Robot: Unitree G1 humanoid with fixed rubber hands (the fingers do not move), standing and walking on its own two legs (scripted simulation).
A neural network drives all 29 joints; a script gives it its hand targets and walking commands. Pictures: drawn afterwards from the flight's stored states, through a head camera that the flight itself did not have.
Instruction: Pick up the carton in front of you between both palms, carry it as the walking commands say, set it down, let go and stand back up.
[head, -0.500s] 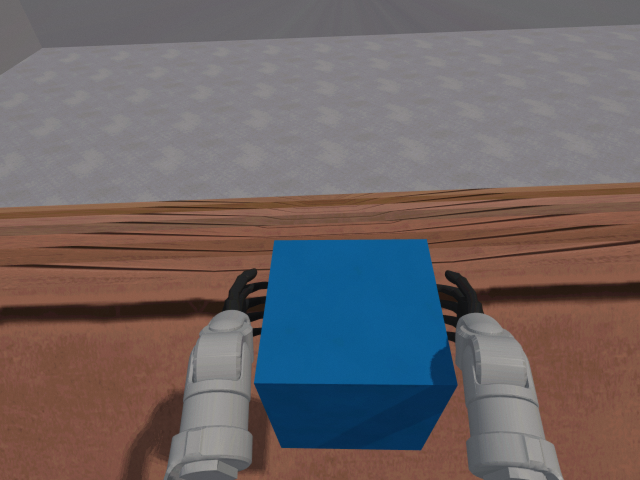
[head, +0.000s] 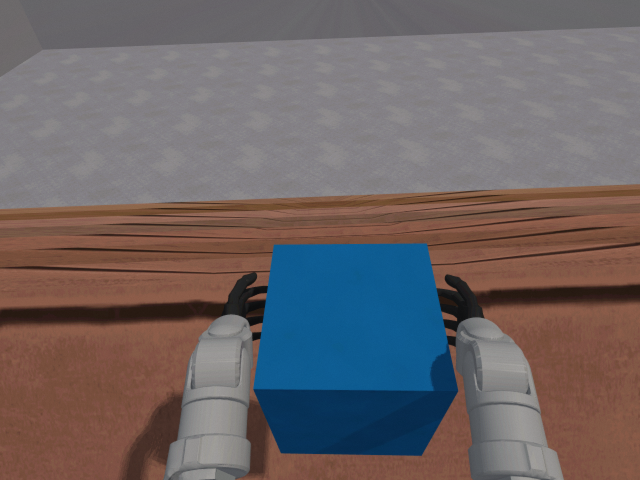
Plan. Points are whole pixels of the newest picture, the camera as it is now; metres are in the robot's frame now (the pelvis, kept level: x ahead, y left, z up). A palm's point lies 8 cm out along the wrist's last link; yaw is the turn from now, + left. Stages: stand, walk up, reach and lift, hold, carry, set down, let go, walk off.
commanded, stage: carry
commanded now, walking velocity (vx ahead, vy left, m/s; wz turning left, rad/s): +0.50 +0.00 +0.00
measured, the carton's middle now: (350, 353) +0.29 +0.00 -0.03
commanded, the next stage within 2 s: none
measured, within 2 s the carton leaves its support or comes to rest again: neither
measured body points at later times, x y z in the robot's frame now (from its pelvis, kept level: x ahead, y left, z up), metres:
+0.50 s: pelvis +0.15 +0.01 +0.00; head +0.14 +0.01 +0.45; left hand +0.42 +0.16 +0.07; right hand +0.43 -0.15 +0.07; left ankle +0.12 +0.10 -0.72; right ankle +0.05 -0.11 -0.74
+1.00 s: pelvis +0.47 -0.01 -0.03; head +0.47 +0.00 +0.42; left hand +0.75 +0.14 +0.05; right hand +0.74 -0.16 +0.04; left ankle +0.24 +0.09 -0.73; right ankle +0.60 -0.08 -0.75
